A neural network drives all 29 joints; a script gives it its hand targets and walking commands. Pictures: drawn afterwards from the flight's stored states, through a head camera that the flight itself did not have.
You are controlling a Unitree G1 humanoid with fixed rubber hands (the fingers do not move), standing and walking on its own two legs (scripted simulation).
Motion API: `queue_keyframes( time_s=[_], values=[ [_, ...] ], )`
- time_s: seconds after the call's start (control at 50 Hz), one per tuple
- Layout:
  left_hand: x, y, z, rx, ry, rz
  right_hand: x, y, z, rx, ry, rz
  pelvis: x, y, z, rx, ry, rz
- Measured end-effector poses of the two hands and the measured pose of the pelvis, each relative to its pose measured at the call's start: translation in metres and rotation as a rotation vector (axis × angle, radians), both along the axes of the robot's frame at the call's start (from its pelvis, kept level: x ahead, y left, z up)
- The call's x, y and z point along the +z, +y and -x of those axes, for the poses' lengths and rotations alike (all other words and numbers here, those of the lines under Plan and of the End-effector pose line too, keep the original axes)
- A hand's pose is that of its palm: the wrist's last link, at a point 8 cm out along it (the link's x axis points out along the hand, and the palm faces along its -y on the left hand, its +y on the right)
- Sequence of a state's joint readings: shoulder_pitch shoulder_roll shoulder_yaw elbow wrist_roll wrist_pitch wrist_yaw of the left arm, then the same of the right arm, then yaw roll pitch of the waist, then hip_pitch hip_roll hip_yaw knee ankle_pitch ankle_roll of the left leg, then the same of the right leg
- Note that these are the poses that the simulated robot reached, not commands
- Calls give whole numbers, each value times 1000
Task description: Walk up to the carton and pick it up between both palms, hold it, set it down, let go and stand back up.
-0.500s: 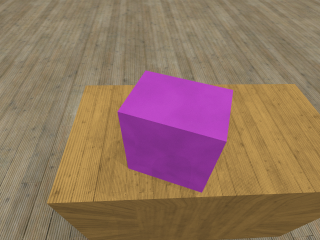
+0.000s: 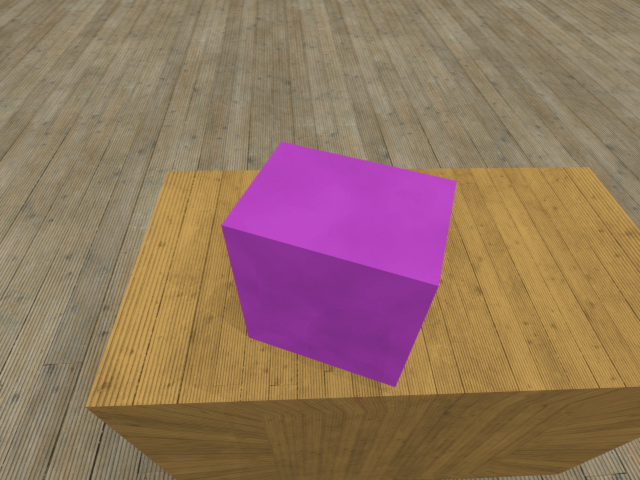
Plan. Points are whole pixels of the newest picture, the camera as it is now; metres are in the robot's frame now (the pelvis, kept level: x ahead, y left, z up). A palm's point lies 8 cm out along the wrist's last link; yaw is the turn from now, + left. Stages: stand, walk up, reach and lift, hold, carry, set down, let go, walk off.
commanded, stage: stand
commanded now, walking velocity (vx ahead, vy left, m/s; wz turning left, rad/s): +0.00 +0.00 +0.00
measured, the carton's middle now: (340, 268) +0.40 -0.02 +0.02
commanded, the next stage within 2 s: none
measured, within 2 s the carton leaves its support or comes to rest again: neither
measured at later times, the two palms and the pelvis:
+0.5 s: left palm out of the picture -0.01 +0.20 -0.15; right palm out of the picture -0.01 -0.21 -0.14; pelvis +0.01 +0.00 +0.00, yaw +0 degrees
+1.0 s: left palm out of the picture +0.00 +0.21 -0.15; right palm out of the picture +0.00 -0.21 -0.14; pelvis +0.01 +0.00 +0.00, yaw +0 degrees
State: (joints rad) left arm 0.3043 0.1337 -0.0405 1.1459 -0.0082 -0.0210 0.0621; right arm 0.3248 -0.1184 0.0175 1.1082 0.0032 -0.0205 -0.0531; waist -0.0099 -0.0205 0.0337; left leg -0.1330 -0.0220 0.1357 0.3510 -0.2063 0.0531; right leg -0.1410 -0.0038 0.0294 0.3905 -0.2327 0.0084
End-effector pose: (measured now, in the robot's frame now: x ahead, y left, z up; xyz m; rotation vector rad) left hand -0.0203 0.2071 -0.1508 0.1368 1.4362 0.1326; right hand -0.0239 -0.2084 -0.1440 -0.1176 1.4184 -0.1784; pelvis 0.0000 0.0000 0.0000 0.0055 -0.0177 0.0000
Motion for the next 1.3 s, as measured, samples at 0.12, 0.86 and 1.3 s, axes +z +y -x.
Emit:
queue_keyframes(
  time_s=[0.12,0.86,1.3],
  values=[
    [-1,-3,-2,-1,3,2,1,-3,-2,0,4,2,0,-3,-3,0,2,2],
    [-1,-1,-24,0,-25,4,1,-2,-22,13,-11,5,0,-2,-15,4,-2,7],
    [-1,4,-21,-4,-29,3,1,3,-15,4,-10,2,0,3,-12,2,-6,8]
  ],
)
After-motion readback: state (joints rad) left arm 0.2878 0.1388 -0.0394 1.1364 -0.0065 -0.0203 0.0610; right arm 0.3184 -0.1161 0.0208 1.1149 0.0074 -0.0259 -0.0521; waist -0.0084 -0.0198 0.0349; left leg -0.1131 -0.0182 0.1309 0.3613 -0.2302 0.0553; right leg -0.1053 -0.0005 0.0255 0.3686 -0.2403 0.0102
